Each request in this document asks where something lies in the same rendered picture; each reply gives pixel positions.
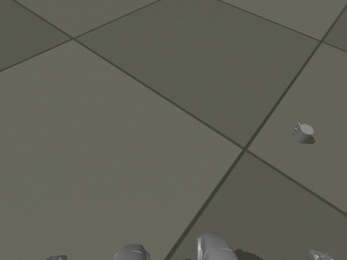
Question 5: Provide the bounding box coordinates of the right robot hand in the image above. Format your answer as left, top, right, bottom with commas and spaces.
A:
309, 249, 333, 260

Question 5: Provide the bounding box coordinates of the mug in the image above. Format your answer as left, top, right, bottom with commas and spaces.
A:
292, 123, 314, 143

